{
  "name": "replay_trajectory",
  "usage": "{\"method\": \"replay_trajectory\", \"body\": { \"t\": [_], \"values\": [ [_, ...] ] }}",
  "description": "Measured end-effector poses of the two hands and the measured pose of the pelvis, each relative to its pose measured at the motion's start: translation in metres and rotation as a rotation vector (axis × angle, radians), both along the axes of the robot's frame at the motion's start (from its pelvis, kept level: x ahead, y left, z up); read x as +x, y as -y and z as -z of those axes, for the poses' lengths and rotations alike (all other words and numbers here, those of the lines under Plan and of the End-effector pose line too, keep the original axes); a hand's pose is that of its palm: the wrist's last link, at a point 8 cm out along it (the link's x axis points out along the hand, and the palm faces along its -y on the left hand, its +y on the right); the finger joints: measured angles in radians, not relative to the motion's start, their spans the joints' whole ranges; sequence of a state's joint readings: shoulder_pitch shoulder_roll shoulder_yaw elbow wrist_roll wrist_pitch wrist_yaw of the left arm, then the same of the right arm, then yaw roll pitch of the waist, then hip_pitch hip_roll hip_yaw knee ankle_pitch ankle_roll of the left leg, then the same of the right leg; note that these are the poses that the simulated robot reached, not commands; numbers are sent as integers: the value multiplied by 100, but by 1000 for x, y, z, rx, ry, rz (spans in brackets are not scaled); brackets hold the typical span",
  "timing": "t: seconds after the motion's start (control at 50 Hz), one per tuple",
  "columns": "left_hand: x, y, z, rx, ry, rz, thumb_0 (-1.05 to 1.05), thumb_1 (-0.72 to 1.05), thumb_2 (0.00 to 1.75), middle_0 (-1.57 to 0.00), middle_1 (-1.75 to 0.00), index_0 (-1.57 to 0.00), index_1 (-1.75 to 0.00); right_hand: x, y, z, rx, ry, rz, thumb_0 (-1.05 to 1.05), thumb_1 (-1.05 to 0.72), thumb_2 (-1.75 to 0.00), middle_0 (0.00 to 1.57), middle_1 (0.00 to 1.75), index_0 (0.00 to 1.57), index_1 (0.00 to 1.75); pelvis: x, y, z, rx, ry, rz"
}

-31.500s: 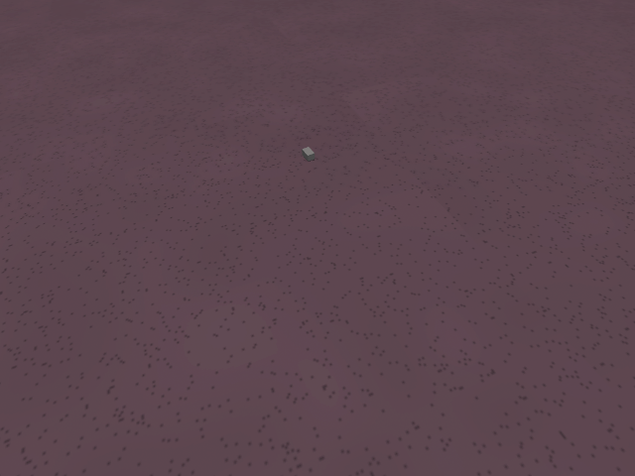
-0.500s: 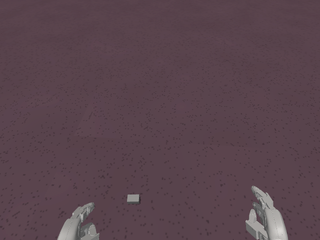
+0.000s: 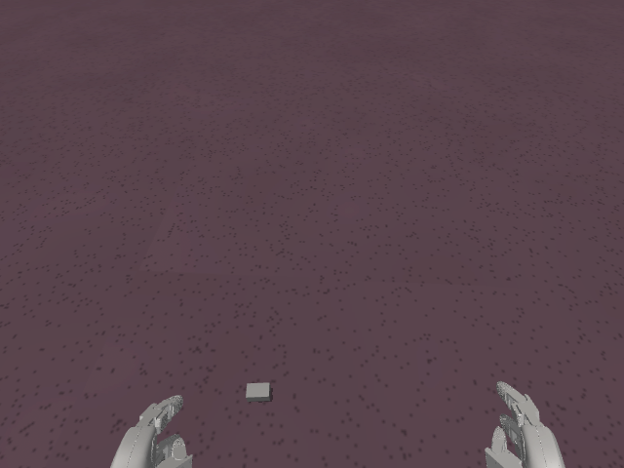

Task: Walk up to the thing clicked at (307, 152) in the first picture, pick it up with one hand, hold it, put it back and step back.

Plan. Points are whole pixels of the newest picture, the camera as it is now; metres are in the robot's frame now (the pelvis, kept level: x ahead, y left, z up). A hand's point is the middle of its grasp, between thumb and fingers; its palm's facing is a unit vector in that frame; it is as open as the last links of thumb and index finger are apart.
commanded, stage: home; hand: left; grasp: from above
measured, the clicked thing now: (258, 392) +0.47 +0.20 -0.70
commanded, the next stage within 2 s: stand in 1.16 s
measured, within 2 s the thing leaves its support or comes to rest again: rests again in 0.40 s
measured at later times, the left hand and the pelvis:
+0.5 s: hand out of the picture +0.15 +0.18 -0.05, palm faces +0.06 -0.98 -0.20, open 7.4 cm; pelvis -0.01 +0.00 +0.00, yaw +0 degrees
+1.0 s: hand (188, 463) +0.16 +0.18 -0.05, palm faces +0.05 -0.98 -0.20, open 7.4 cm; pelvis +0.00 +0.00 +0.00, yaw +0 degrees
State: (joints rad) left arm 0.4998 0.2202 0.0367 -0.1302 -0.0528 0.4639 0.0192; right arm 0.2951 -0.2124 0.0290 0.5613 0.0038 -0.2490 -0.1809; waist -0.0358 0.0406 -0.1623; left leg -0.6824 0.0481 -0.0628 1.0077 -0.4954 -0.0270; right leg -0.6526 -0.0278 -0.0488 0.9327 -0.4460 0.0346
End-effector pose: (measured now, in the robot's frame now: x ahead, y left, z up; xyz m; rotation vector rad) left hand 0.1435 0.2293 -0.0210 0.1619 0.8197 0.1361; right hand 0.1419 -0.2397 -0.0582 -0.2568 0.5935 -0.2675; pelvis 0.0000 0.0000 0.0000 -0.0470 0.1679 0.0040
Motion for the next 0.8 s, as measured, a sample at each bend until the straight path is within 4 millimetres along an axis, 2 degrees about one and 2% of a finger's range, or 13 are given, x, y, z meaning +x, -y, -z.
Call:
{"method": "replay_trajectory", "body": {
  "t": [0.4,0.8],
  "values": [
    [-9,2,0,3,0,-1,1,90,90,-21,-30,-20,-30,0,1,-4,-4,29,-16,1,-90,-90,20,30,21,30,-8,2,1,1,7,-3],
    [-1,2,-1,4,3,4,1,90,90,-21,-30,-20,-30,4,2,0,-3,19,-3,1,-90,-90,20,30,21,30,0,2,2,0,-6,-1]
  ]
}}
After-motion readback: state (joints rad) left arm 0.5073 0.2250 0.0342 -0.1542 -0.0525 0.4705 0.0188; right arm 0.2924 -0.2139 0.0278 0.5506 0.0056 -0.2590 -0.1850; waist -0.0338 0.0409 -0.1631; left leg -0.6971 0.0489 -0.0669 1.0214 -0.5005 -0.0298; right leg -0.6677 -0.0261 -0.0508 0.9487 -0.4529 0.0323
